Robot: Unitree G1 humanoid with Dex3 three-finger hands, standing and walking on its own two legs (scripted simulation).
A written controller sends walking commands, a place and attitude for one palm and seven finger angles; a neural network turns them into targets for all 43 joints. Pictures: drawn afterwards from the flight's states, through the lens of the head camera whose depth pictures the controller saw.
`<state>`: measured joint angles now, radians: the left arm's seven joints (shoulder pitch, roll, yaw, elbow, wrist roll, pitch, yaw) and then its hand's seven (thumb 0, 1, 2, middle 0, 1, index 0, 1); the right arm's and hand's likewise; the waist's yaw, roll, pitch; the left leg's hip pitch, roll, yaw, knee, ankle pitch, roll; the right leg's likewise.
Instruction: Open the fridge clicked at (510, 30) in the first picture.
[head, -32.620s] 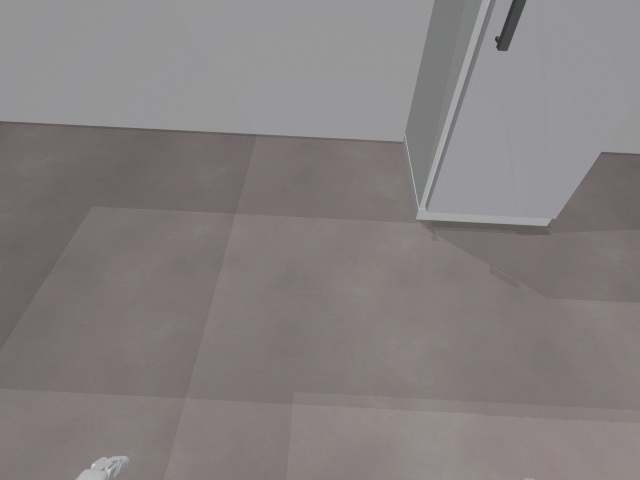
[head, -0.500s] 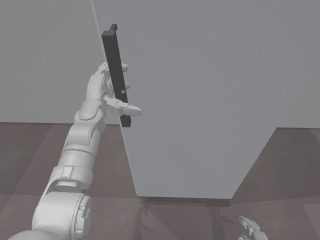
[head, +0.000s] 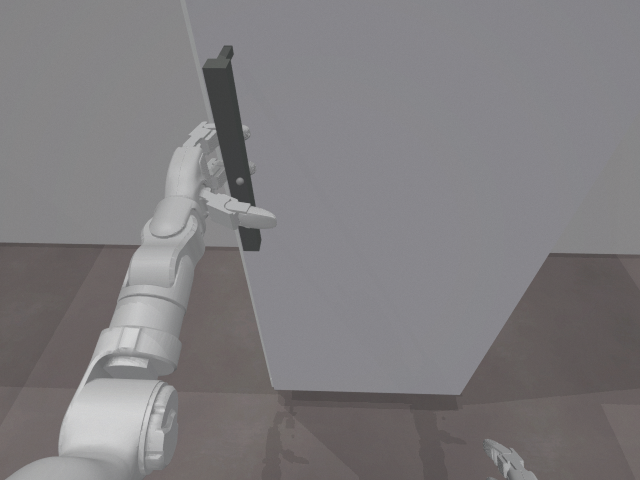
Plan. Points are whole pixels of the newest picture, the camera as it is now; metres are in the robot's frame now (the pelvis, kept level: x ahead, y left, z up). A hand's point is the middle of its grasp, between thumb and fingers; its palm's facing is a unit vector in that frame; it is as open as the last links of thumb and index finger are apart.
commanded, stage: grip the handle and tug to test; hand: left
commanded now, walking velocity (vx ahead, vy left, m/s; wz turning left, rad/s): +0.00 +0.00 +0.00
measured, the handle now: (241, 162) +0.48 +0.14 +0.17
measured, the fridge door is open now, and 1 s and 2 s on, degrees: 0 0 0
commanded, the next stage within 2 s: pull the door a little, standing still in 1.50 s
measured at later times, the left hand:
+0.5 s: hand (240, 180) +0.42 +0.13 +0.18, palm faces +0.01 -1.00 +0.01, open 9.9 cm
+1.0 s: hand (246, 181) +0.42 +0.12 +0.18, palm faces +0.02 -1.00 +0.00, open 6.3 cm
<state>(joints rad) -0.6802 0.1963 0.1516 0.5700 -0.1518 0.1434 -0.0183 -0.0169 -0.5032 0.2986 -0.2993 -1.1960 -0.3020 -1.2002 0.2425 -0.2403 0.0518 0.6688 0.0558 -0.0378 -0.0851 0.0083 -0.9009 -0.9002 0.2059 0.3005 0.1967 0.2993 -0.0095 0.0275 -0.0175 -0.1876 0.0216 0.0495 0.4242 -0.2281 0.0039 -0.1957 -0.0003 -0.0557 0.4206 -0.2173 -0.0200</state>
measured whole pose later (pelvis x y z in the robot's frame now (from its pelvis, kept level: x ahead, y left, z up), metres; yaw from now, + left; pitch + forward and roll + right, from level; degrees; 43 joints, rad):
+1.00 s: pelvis +0.01 +0.01 +0.00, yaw +0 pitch -1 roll +0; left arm -0.64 0.15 0.12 0.49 -0.14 0.19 0.03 0.00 0.64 0.81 -0.33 -1.36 -0.32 -1.36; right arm 0.22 -0.23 0.05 0.66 0.05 -0.02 -0.07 0.01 -0.90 -0.90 0.21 0.30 0.20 0.30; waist 0.00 0.03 -0.03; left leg -0.17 0.01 0.05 0.42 -0.24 0.01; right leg -0.18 -0.01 -0.05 0.42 -0.23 -0.01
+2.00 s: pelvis +0.06 +0.00 +0.00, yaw -2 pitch +2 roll +1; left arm -0.26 0.14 0.12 -0.07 -0.15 0.38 0.02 0.00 0.72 0.76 -0.26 -1.33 -0.23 -1.33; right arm 0.17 -0.21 0.06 0.55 0.03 0.07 -0.02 0.01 -0.90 -0.90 0.21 0.30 0.20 0.30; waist 0.00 0.04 -0.08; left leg -0.10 0.01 0.06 0.39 -0.27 0.01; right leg -0.13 0.00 -0.02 0.39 -0.28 -0.01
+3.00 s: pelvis +0.09 -0.11 -0.03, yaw +8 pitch -3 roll +2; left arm 0.28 0.25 0.15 -0.58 -0.03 -0.10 0.11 -0.11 0.56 0.81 -0.46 -1.40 -0.17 -1.37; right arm 0.11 -0.19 0.01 0.52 -0.02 -0.01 -0.04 0.01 -0.90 -0.90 0.21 0.30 0.20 0.30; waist -0.04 -0.02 0.12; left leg -0.25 -0.03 0.07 0.61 -0.32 0.06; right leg -0.51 0.09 -0.14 0.63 -0.20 0.07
